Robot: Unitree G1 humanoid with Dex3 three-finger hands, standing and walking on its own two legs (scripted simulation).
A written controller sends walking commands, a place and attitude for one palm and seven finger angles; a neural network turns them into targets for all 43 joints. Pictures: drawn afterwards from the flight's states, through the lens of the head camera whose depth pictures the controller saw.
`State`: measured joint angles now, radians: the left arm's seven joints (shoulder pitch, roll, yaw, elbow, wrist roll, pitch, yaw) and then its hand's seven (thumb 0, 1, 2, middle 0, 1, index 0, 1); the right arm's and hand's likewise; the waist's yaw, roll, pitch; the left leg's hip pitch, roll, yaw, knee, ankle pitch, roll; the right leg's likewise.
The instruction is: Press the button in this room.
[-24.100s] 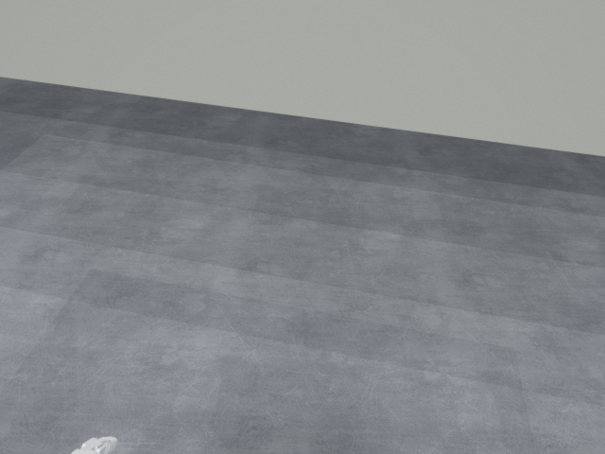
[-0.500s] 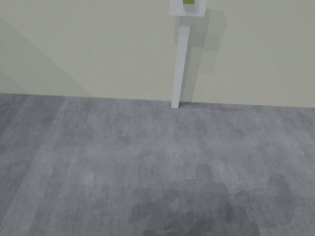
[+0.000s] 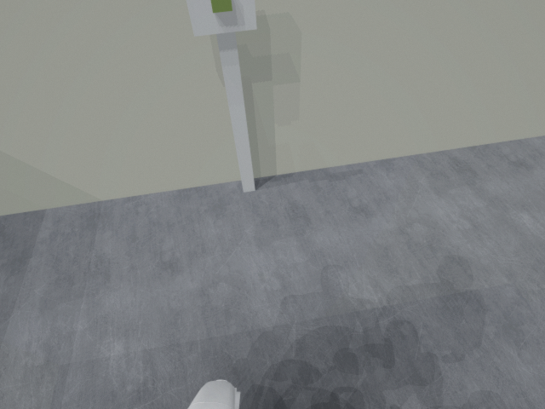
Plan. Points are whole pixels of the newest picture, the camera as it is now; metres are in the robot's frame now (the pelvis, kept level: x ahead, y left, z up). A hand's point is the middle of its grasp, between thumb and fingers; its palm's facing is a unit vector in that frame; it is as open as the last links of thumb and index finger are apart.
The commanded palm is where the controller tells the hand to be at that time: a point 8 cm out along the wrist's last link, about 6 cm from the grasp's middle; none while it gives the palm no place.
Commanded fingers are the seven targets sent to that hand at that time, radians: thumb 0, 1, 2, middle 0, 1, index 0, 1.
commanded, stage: walk to a spot facing it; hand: left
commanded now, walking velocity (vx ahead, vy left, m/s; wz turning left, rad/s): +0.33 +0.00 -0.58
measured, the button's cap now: out of the picture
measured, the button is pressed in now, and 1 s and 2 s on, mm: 0 0 0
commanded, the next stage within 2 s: none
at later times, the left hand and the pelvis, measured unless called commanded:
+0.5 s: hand (140, 330) +0.26 +0.30 -0.18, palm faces -0.23 -0.95 -0.21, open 7.4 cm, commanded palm none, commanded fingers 0.00 0.90 0.90 -0.20 -0.30 -0.20 -0.30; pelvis +0.16 +0.10 +0.00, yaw -18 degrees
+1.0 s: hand (260, 238) +0.49 +0.09 -0.18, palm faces -0.61 -0.77 -0.20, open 7.4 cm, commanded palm none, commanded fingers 0.00 0.90 0.90 -0.20 -0.30 -0.20 -0.30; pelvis +0.27 +0.02 -0.02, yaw -37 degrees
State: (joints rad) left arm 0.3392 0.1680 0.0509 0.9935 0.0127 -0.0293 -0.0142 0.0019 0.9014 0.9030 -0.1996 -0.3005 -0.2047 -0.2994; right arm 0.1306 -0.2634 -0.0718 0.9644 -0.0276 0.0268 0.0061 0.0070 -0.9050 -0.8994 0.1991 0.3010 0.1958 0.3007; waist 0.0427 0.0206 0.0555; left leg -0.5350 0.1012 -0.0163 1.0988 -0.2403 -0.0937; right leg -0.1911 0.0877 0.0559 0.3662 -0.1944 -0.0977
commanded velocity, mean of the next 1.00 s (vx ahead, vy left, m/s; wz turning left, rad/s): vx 0.15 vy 0.00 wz -0.60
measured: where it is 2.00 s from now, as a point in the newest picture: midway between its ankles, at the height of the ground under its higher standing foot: (287, 358)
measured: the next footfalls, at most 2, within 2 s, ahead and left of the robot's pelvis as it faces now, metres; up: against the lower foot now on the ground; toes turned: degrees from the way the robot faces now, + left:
left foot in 0.32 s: +0.21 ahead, +0.17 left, +0.00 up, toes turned -8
right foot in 0.88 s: +0.30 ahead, -0.06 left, +0.00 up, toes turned -39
